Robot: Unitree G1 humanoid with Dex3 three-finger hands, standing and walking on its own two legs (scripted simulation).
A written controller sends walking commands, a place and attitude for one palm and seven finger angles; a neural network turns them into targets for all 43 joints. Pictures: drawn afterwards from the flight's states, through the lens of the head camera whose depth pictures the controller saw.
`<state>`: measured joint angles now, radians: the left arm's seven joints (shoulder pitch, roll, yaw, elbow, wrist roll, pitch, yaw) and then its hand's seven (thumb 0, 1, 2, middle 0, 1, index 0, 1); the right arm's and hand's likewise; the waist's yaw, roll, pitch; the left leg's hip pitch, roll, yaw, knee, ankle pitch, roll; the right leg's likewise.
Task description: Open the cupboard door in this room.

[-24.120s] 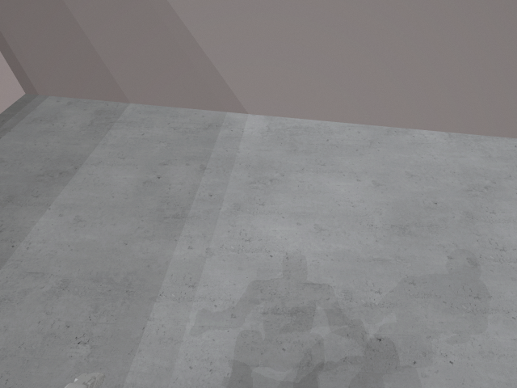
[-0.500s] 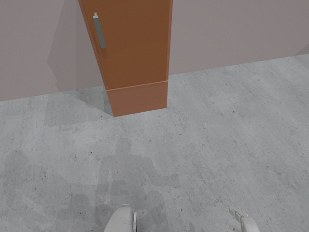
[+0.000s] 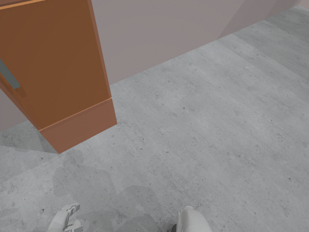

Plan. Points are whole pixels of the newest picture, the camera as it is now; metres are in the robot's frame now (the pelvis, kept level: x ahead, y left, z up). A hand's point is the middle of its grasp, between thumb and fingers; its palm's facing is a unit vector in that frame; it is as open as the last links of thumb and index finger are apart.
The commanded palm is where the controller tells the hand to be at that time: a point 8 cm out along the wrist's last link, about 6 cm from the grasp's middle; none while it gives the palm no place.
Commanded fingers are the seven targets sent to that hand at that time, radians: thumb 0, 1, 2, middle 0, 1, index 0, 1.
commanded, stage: turn to face it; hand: left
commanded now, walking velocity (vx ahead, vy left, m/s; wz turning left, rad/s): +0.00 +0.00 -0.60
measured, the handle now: (3, 67) +0.63 +0.56 -0.01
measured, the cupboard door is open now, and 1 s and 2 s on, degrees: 0 0 0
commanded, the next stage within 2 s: take the last steps up to it in 1.28 s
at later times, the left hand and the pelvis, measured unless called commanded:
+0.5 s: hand (97, 211) +0.20 +0.18 -0.19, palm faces +0.09 -0.99 -0.15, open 7.3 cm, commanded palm none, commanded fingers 0.00 0.90 0.90 -0.20 -0.30 -0.20 -0.30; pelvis +0.10 +0.00 -0.02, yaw +4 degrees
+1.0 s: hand (84, 227) +0.15 +0.20 -0.16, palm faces +0.31 -0.91 -0.27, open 7.3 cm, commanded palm none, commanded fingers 0.00 0.90 0.90 -0.20 -0.30 -0.20 -0.30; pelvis +0.10 -0.04 +0.00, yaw +19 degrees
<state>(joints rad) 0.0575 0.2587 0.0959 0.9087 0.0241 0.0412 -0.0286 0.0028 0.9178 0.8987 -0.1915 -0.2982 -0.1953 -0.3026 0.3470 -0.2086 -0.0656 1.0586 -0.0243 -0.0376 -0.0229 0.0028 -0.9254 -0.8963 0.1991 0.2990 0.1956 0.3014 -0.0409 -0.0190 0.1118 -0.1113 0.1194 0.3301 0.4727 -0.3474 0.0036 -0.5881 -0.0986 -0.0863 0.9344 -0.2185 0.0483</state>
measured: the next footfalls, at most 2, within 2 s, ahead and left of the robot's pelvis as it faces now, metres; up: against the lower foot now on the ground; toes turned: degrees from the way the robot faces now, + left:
right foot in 0.12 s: +0.13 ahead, -0.14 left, +0.00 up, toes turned -12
left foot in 0.48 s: +0.15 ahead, +0.10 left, +0.00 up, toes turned +12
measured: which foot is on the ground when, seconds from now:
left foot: down 0.00-0.12, up 0.14-0.46, down 0.48-1.00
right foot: up 0.00-0.10, down 0.12-0.48, up 0.50-1.00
